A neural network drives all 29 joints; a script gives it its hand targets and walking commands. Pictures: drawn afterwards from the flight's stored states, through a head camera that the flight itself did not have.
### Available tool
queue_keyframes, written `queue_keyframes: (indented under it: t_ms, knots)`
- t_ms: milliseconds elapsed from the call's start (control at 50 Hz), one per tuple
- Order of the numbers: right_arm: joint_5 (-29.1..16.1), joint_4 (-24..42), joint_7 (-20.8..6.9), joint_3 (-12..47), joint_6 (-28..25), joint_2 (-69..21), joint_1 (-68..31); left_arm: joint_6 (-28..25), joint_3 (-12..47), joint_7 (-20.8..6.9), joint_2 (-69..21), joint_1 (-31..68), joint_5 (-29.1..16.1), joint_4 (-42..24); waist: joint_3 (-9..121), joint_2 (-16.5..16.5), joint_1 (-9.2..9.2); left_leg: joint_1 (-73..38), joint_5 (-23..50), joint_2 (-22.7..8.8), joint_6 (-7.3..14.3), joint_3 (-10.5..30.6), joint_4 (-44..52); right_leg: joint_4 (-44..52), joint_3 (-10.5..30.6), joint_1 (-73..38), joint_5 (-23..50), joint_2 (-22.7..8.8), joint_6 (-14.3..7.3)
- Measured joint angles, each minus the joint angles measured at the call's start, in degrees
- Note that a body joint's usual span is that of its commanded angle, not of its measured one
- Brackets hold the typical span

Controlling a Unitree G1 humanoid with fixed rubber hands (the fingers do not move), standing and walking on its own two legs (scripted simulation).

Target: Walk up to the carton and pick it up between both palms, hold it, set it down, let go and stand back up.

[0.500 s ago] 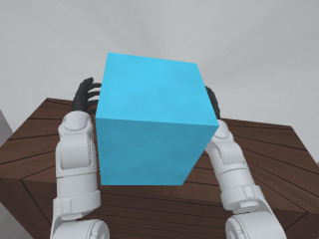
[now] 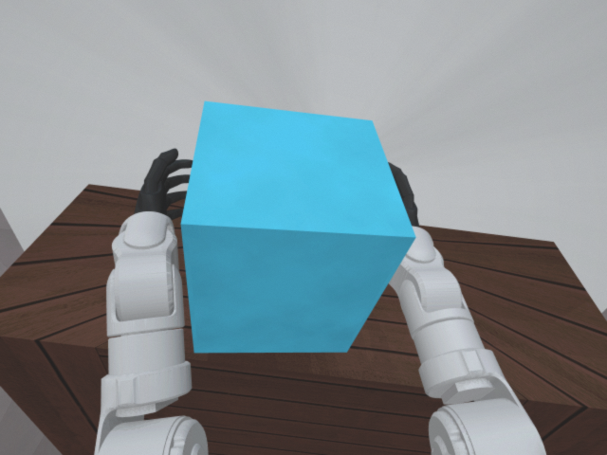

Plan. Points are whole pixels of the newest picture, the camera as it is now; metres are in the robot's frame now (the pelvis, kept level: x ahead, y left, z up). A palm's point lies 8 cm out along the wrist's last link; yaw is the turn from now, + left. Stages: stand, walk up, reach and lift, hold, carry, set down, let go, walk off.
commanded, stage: hold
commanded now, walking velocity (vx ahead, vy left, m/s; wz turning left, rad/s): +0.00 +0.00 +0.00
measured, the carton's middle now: (282, 238) +0.37 +0.01 +0.15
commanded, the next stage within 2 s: none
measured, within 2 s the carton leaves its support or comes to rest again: neither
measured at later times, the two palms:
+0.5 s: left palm (155, 216) +0.35 +0.16 +0.20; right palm (401, 226) +0.36 -0.14 +0.18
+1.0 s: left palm (157, 216) +0.35 +0.16 +0.20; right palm (402, 226) +0.36 -0.15 +0.18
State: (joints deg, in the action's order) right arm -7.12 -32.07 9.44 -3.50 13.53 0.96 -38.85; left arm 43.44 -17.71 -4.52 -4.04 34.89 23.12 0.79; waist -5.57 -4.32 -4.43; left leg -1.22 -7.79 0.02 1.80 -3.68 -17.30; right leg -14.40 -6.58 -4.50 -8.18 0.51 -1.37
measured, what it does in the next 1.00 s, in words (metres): stands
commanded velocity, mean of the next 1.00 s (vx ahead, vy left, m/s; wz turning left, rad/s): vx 0.00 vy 0.00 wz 0.00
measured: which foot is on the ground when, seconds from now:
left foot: down 0.00-1.00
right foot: down 0.00-1.00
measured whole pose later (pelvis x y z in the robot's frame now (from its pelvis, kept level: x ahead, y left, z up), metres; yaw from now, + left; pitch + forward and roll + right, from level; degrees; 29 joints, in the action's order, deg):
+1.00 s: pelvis +0.00 +0.00 +0.00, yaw +0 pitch -11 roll -1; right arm -6.8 -32.2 9.5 -3.8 13.6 1.0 -38.8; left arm 43.3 -18.1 -4.7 -4.3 35.4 23.3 1.7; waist -5.9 -4.4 -4.4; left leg -1.7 -7.6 0.1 1.9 -3.8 -17.1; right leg -14.6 -6.5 -4.7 -8.2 0.5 -1.4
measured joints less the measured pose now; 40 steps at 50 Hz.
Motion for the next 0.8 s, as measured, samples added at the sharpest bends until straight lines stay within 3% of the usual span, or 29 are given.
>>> queue_keyframes:
  t_ms: [800]
  knots:
    - [0.2, 0.2, -0.2, -0.6, -0.2, 0.0, 0.2, -0.1, 0.3, 0.1, -0.2, 0.4, 0.2, 0.4, 0.1, 0.5, -0.06, 0.1, 0.1, 0.1, 0.1, 0.0, -0.1, -0.4, 0.0, 0.3, 0.0, -0.1, 0.0]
